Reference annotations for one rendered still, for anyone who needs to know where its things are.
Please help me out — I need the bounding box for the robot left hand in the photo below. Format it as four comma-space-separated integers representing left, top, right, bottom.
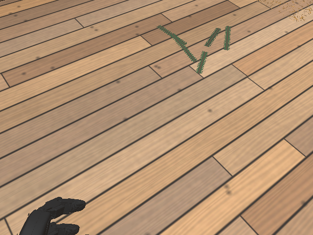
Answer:
17, 197, 89, 235

